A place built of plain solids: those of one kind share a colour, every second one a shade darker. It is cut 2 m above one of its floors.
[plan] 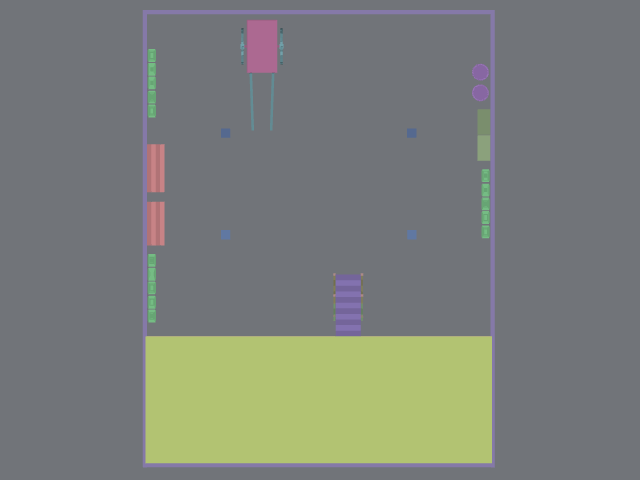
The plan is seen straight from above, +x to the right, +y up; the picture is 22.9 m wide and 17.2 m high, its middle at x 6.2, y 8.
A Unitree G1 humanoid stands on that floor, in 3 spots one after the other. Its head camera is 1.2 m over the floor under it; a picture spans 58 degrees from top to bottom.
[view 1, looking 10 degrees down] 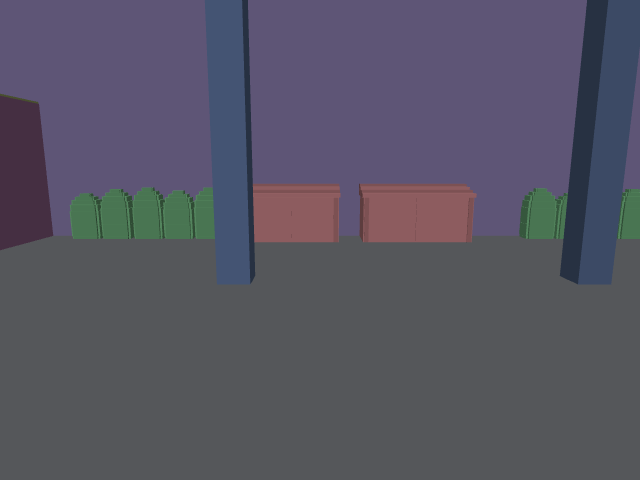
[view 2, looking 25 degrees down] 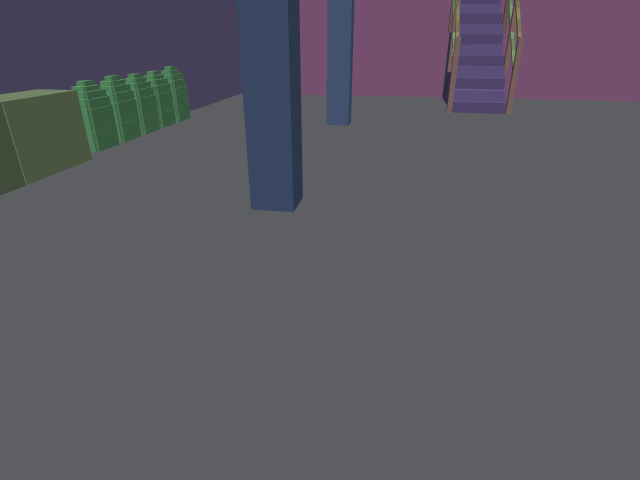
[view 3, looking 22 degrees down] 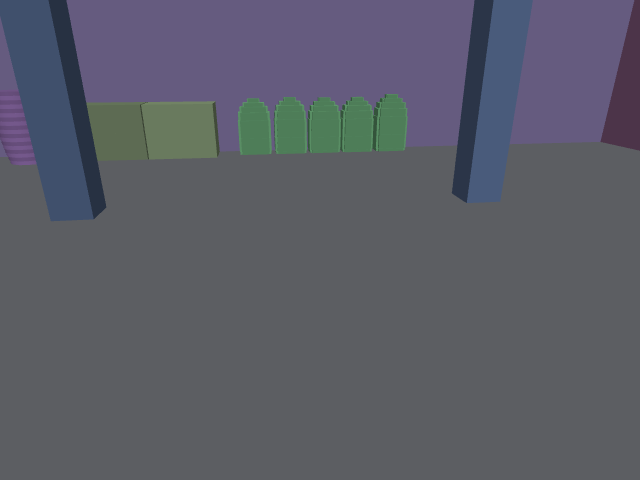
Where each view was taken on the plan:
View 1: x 7.21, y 9.06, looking -180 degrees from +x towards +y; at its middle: bin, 6.71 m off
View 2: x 8.59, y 14.99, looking -80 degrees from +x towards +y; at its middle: ground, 2.84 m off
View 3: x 5.66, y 10.26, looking -8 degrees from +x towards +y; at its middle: ground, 3.20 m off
